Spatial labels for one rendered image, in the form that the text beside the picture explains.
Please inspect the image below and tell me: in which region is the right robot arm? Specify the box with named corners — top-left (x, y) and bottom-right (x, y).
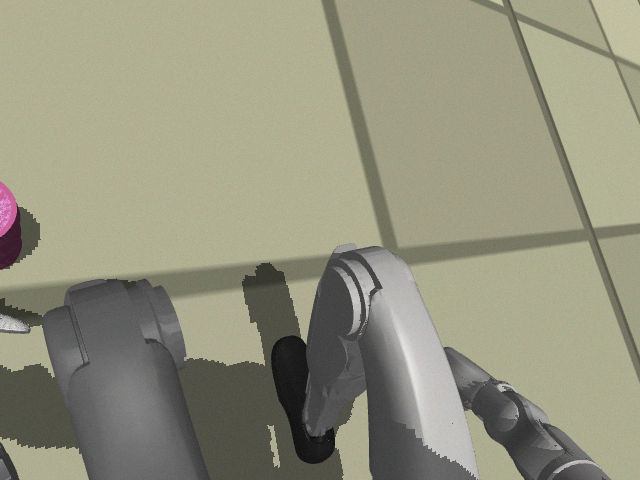
top-left (472, 380), bottom-right (611, 480)

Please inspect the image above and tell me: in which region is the right robot foot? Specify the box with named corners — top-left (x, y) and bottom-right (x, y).
top-left (271, 336), bottom-right (335, 464)

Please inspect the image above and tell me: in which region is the right robot hand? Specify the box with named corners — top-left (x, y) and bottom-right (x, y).
top-left (444, 347), bottom-right (497, 411)

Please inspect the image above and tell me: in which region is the left robot arm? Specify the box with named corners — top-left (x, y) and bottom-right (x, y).
top-left (0, 442), bottom-right (19, 480)

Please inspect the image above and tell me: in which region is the cup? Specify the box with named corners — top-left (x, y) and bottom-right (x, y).
top-left (0, 181), bottom-right (22, 269)

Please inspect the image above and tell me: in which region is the left robot hand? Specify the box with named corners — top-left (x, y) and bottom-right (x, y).
top-left (0, 313), bottom-right (31, 334)

